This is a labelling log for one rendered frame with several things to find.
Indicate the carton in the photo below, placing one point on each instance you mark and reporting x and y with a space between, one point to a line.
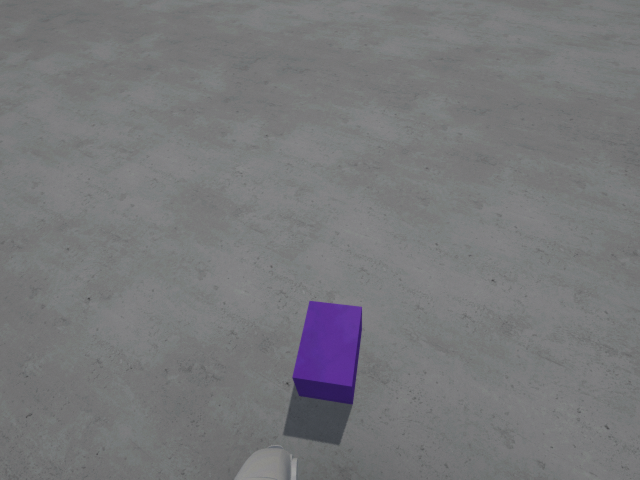
327 359

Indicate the left robot thigh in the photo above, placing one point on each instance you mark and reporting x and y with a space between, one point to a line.
269 464

